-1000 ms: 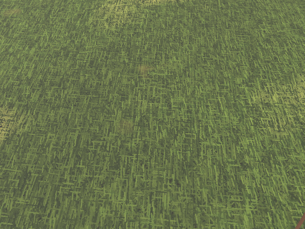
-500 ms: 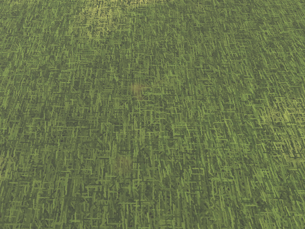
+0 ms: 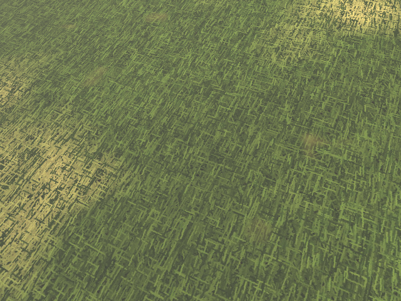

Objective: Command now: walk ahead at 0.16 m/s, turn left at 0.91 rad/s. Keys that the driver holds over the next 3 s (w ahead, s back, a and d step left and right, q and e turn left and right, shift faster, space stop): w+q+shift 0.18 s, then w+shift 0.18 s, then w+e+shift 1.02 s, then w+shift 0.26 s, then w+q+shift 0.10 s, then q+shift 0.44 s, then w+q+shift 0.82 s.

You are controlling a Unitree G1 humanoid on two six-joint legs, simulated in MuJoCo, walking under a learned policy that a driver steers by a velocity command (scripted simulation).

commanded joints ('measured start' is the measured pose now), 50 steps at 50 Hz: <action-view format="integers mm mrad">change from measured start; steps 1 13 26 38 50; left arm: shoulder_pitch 130 224 195 43 160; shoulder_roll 183 204 114 113 202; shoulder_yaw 52 76 48 12 65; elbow -32 22 78 -15 31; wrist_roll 8 17 -11 -22 -20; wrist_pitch -12 -67 -33 -6 -89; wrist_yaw -13 -53 -112 -128 -55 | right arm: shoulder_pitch -97 -301 69 182 -107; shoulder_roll -51 -8 -33 -118 -21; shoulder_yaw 4 30 56 59 123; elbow -112 -185 1 88 -192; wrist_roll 2 -18 -6 -10 -57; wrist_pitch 0 -42 -172 -199 -161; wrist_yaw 28 73 -48 -125 -43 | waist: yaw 85 118 26 160 -30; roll -214 -184 57 73 37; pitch -93 35 19 -30 123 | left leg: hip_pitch -137 -52 528 638 -65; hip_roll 40 72 195 227 132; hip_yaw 31 84 -35 278 -16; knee -71 -345 -911 -701 6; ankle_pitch -3 -3 252 1665 122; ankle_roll -2 111 77 19 -17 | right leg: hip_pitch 261 232 -568 -218 -279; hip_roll -286 -352 -80 119 3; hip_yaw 188 38 190 -109 547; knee -142 -285 873 405 -285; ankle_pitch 67 -282 69 161 -65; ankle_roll -145 -75 -25 -144 -316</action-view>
